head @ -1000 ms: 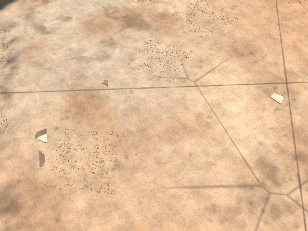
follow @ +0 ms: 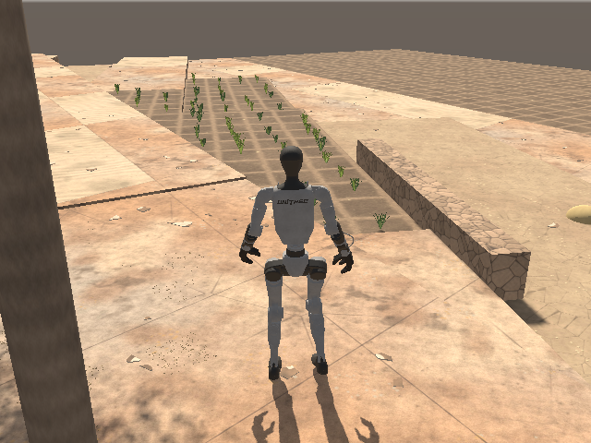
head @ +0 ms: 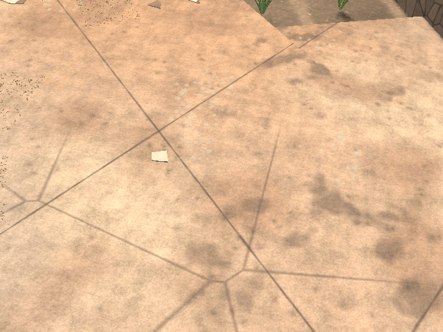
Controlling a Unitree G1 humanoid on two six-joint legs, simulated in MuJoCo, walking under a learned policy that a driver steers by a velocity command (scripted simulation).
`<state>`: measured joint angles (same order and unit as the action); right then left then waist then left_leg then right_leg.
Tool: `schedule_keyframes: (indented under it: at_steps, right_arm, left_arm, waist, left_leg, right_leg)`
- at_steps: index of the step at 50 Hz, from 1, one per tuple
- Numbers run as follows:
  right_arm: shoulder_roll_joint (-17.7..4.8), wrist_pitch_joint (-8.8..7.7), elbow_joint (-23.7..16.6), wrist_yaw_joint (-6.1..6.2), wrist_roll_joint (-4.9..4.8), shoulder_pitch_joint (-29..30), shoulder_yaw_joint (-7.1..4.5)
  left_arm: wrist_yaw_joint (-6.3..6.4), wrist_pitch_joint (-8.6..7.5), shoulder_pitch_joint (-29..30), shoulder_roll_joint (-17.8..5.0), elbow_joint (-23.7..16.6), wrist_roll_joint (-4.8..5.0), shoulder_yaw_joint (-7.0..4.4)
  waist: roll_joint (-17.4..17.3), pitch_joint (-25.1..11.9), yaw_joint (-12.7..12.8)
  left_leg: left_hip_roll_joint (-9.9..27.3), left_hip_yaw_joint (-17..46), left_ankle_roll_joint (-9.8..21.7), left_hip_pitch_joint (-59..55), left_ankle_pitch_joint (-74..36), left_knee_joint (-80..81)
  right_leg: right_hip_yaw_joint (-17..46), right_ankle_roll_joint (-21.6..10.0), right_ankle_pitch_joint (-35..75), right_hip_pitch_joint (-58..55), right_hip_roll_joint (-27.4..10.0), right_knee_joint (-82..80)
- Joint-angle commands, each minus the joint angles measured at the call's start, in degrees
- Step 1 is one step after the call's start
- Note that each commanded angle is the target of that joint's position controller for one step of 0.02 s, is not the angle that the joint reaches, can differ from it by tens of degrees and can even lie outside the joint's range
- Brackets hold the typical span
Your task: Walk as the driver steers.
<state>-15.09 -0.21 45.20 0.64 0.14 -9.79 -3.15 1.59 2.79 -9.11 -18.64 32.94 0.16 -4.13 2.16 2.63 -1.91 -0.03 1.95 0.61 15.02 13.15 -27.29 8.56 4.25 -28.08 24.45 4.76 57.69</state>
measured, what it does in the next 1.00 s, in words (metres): walks ahead: right foot, then left foot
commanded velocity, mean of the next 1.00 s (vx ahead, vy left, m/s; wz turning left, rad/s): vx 0.75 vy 0.00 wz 0.05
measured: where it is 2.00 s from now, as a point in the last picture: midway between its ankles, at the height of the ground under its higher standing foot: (159, 189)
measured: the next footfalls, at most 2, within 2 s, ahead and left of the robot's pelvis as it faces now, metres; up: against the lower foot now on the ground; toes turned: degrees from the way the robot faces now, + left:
right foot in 0.14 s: +0.00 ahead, -0.13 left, +0.00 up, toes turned +2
left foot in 0.54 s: +0.35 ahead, +0.13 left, +0.00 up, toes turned +4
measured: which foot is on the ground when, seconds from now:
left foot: down 0.00-0.16, up 0.18-0.52, down 0.54-1.00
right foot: up 0.00-0.12, down 0.14-0.54, up 0.56-1.00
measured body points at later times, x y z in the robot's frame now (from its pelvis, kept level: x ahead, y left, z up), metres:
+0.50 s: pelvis +0.16 +0.01 -0.02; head +0.19 +0.01 +0.43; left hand +0.09 +0.29 -0.14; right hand +0.39 -0.23 -0.09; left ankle +0.30 +0.13 -0.72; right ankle -0.04 -0.13 -0.74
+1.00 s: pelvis +0.56 +0.05 -0.02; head +0.60 +0.06 +0.42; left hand +0.82 +0.27 -0.08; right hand +0.47 -0.20 -0.15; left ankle +0.32 +0.13 -0.74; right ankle +0.77 -0.05 -0.73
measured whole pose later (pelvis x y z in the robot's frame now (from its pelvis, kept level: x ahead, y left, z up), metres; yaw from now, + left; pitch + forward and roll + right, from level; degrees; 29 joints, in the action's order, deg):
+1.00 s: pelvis +0.56 +0.05 -0.02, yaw +7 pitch +3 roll +0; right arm -13.7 -5.2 54.4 -0.3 0.3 -32.2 -1.6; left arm -2.6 -4.1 5.3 -13.9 37.7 -2.2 1.3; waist 0.4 2.6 -7.0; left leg -3.1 4.3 4.2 -14.2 23.6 -8.4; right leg -1.5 -2.9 0.0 35.8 -1.8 30.2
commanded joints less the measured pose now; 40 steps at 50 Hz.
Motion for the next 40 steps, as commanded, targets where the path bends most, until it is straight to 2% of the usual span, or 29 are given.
schedule_keyframes:
  at_steps: [1, 2, 3, 4, 6, 7, 8, 9, 10, 11, 12, 13, 14, 16, 18, 23, 24, 25, 26, 27, 28, 29, 30, 31, 32, 34, 35, 37, 40]
  right_arm:
    - [-8.0, 0.24, -3.9, 0.44, -0.09, 3.9, -1.56]
    - [-8.5, 0.54, -3.3, 0.38, -0.07, 1.2, -1.66]
    - [-11.5, 0.91, -2.9, 0.27, -0.96, -1.5, -2.58]
    - [-13.3, 1.16, -3.0, 0.25, -1.86, -2.1, -2.97]
    - [-12.2, 0.78, -3.2, 0.11, -2.23, -1.6, -2.44]
    - [-9.6, -0.07, -3.9, -0.1, -1.91, 0.2, -1.65]
    - [-4.8, -1.37, -5.8, -0.66, -1.23, 4.3, -0.17]
    - [-3.1, -3.52, -10.2, -0.99, -2.29, 10.3, 0.27]
    - [-6.6, -5.07, -11.1, -1.05, -3.1, 12.7, -0.7]
    - [-7.2, -5.84, -10.6, -1.58, -3.51, 10.1, -0.99]
    - [-7.0, -6.13, -9.0, -1.95, -2.71, 7.6, -0.98]
    - [-8.4, -3.32, -8.4, -3.45, 4.73, 8.0, -1.6]
    - [-7.7, -1.97, -8.3, -4.35, 5.1, 7.9, -1.72]
    - [-6.1, -0.68, -9.0, -5.32, 3.21, 8.8, -1.16]
    - [-5.5, -0.44, -10.0, -5.74, 2.17, 11.2, -0.62]
    - [-5.7, -0.52, -12.1, -5.8, 1.99, 15.4, -0.12]
    - [-6.1, -0.51, -12.0, -5.35, 2.05, 14.0, -0.23]
    - [-6.8, -0.53, -11.3, -4.56, 2.09, 10.4, -0.64]
    - [-7.9, -0.77, -9.2, -3.54, 2.0, 2.3, -1.38]
    - [-10.1, -1.25, -5.1, -2.41, 2.19, -11.1, -2.43]
    - [-16.7, -1.78, -3.1, -1.3, 3.48, -20.5, -4.06]
    - [-20.8, -2.5, -2.6, -1.54, 3.48, -22.9, -4.38]
    - [-16.0, -2.44, -2.4, -1.64, 2.8, -16.0, -3.38]
    - [-12.8, -2.54, -2.5, -1.63, 2.52, -12.2, -2.74]
    - [-10.4, -2.91, -2.7, -1.84, 2.35, -9.3, -2.17]
    - [-7.2, -3.73, -2.0, -1.83, 1.81, -7.2, -0.99]
    - [-6.5, -4.39, -1.2, -1.87, 1.46, -7.9, -0.76]
    - [-6.6, -5.45, 0.6, -1.99, 0.73, -10.5, -0.8]
    - [-5.6, -6.13, 2.4, -2.25, -0.1, -15.2, -0.38]
  left_arm:
    - [-0.35, -1.07, 1.6, -0.2, -3.9, 0.1, 0.37]
    - [-0.37, -1.11, 0.9, 0.1, -3.2, 0.53, 0.6]
    - [-0.51, -1.17, 0.3, -1.5, -2.8, 1.23, 0.13]
    - [-0.71, -1.4, -1.7, -2.8, -2.0, 1.56, -0.33]
    - [-0.9, -2.45, -5.4, -2.6, 0.6, 1.38, -0.33]
    - [-0.82, -3.31, -9.1, -2.7, 2.0, 1.2, -0.37]
    - [-0.45, -4.21, -16.7, -4.6, 4.0, 0.85, -0.89]
    - [-1.36, -5.3, -20.3, -11.2, 4.9, -0.21, -2.81]
    - [-1.45, -6.96, -18.9, -9.2, 4.7, -0.68, -2.29]
    - [-1.3, -7.96, -16.1, -6.6, 4.3, -0.58, -1.43]
    - [-1.38, -8.51, -15.3, -5.0, 3.7, -0.3, -0.95]
    - [-2.03, -7.4, -15.8, -6.6, 5.7, -2.74, -1.07]
    - [-2.14, -7.32, -15.5, -6.0, 5.8, -2.46, -0.89]
    - [-2.43, -7.61, -16.6, -4.3, 7.2, -1.6, -0.38]
    - [-2.49, -7.9, -16.9, -4.2, 8.3, -1.36, -0.4]
    - [-2.05, -8.12, -18.8, -6.9, 11.9, -1.35, -0.9]
    - [-1.99, -7.98, -18.5, -7.5, 12.7, -1.41, -0.92]
    - [-1.91, -7.93, -18.7, -8.4, 13.6, -1.48, -1.02]
    - [-1.85, -7.71, -18.4, -9.6, 14.5, -1.63, -1.23]
    - [-1.63, -7.48, -16.9, -9.8, 14.6, -1.72, -1.2]
    - [-1.81, -7.67, -18.5, -4.6, 12.7, -1.16, 0.39]
    - [-2.26, -8.58, -18.2, 1.3, 10.1, -0.58, 1.79]
    - [-2.26, -8.75, -10.7, -2.4, 9.4, -0.87, 0.95]
    - [-2.6, -8.86, -9.6, -4.1, 9.2, -0.79, 0.51]
    - [-3.1, -8.84, -9.5, -3.5, 10.0, -1.26, 0.98]
    - [-4.0, -7.31, -11.1, -1.3, 11.0, -2.98, 1.71]
    - [-4.44, -6.57, -10.1, -0.6, 10.8, -3.06, 1.95]
    - [-4.9, -5.67, -4.7, 0.1, 9.1, -2.95, 2.41]
    - [-5.01, -5.96, 6.5, -0.5, 5.2, -2.95, 2.84]
  waist:
    - [-12.8, -6.3, 0.7]
    - [-13.3, -8.4, -0.4]
    - [-14.5, -7.9, -1.6]
    - [-15.3, -6.9, -0.8]
    - [-12.9, -2.3, 1.8]
    - [-10.1, -1.7, 4.1]
    - [-1.7, -2.6, 7.5]
    - [11.5, 0.6, 9.3]
    - [6.8, 4.9, 8.9]
    - [6.3, 6.1, 6.4]
    - [5.8, 4.0, 5.6]
    - [3.3, 2.4, 5.2]
    - [5.0, 3.3, 5.2]
    - [6.2, 3.9, 5.1]
    - [5.8, 4.6, 5.0]
    - [5.2, 6.1, 5.6]
    - [5.4, 5.4, 4.5]
    - [5.9, 2.8, 2.7]
    - [5.5, -2.1, -1.6]
    - [2.8, -9.2, -7.9]
    - [-8.3, -17.3, -10.4]
    - [-22.3, -22.3, -8.1]
    - [-14.0, -11.9, -6.5]
    - [-7.8, -6.0, -3.2]
    - [-4.7, -4.3, -0.9]
    - [-7.3, -1.9, 3.1]
    - [-7.3, -0.3, 3.6]
    - [-5.9, 4.3, 3.6]
    - [-2.8, 8.0, 1.3]
  left_leg:
    - [9.8, 8.8, 10.6, -7.8, -19.8, 6.7]
    - [9.8, 9.2, 10.6, -8.0, -9.1, 8.1]
    - [10.2, 11.1, 11.1, -7.1, 5.0, 9.9]
    - [10.9, 13.1, 10.9, -4.1, 17.3, 11.6]
    - [10.4, 13.6, 9.2, 5.8, 27.4, 12.7]
    - [9.3, 12.2, 7.1, 12.8, 25.8, 8.8]
    - [5.3, 6.5, 3.7, 23.8, 21.0, -6.3]
    - [-0.3, -2.6, 1.1, 38.0, 15.6, -20.0]
    - [3.4, 2.3, 1.9, 42.4, 13.8, -28.5]
    - [4.9, 3.4, 2.5, 44.9, 8.5, -31.7]
    - [5.6, 2.8, 2.7, 44.4, 5.3, -33.1]
    - [5.0, -0.9, 1.6, 38.9, 3.1, -31.6]
    - [4.6, -2.5, 0.6, 36.4, 1.1, -31.9]
    - [4.7, -3.4, -0.8, 33.9, -2.5, -30.7]
    - [4.8, -3.8, -1.5, 30.8, -6.5, -24.3]
    - [3.4, -7.2, 2.3, 20.4, -5.7, -11.0]
    - [2.0, -8.3, 3.7, 16.8, -2.6, -9.4]
    - [-0.4, -9.5, 4.9, 10.7, 0.4, -8.7]
    - [-3.2, -10.4, 6.1, 0.4, 2.3, -8.3]
    - [-3.6, -9.7, 7.1, -16.7, 2.9, -7.4]
    - [9.7, 7.4, 9.0, -34.3, 24.4, -3.2]
    - [21.2, 38.8, 11.0, -37.0, 48.8, 11.6]
    - [20.1, 43.2, 9.6, -28.4, 43.6, 16.7]
    - [19.7, 33.6, 9.5, -21.7, 35.1, 14.6]
    - [16.8, 26.5, 9.6, -15.3, 26.9, 15.2]
    - [12.8, 18.7, 9.3, -5.8, 22.5, 18.3]
    - [12.0, 16.6, 9.8, -3.7, 21.4, 20.3]
    - [11.4, 13.2, 10.7, -2.4, 17.1, 24.1]
    - [8.5, 7.8, 11.9, -2.7, 4.6, 27.1]
  right_leg:
    - [-4.7, 1.0, 0.1, -2.8, -3.6, -12.8]
    - [-6.6, 0.7, 0.6, -5.9, -3.5, -17.8]
    - [-9.6, 0.2, 1.5, -7.5, -1.9, -20.6]
    - [-11.0, -1.4, 3.9, -10.6, -1.5, -25.5]
    - [-12.4, -5.6, 7.8, -19.1, -1.2, -34.4]
    - [-8.9, -7.9, 7.6, -26.0, -4.0, -35.6]
    - [3.9, -11.1, 0.0, -35.0, -13.4, -40.2]
    - [26.6, -18.4, -17.5, -35.0, -25.0, -47.9]
    - [32.0, -21.5, -19.1, -31.7, -27.6, -50.9]
    - [27.6, -20.3, -14.8, -32.1, -26.1, -50.1]
    - [22.8, -18.5, -10.3, -33.4, -23.5, -49.4]
    - [16.7, -16.1, -8.7, -29.9, -19.5, -51.9]
    - [12.5, -15.6, -3.5, -26.8, -17.0, -53.2]
    - [7.9, -15.5, 2.5, -23.6, -15.1, -54.6]
    - [4.6, -14.9, 6.4, -21.7, -15.0, -55.4]
    - [-0.2, -13.9, 20.2, -23.7, -18.6, -57.0]
    - [-1.8, -13.5, 30.2, -24.6, -18.9, -54.1]
    - [-3.5, -13.0, 46.7, -25.5, -19.0, -48.2]
    - [-6.0, -12.4, 62.3, -24.7, -18.3, -36.9]
    - [-8.7, -11.2, 63.5, -17.1, -15.5, -20.9]
    - [-10.1, -10.1, 42.0, 0.0, -10.3, 2.4]
    - [-2.5, -9.8, -0.9, 13.1, 0.0, 17.2]
    - [1.8, -11.2, 4.8, 19.8, -1.8, 22.4]
    - [-0.6, -11.7, 10.6, 20.3, -5.9, 21.0]
    - [-2.4, -11.4, 14.0, 17.0, -8.8, 17.1]
    - [-3.4, -9.6, 15.1, 12.1, -11.2, 13.4]
    - [-4.0, -8.9, 15.7, 12.4, -11.8, 12.5]
    - [-5.5, -7.5, 19.9, 18.2, -13.2, 9.8]
    - [-9.0, -5.4, 27.7, 22.0, -13.3, -2.5]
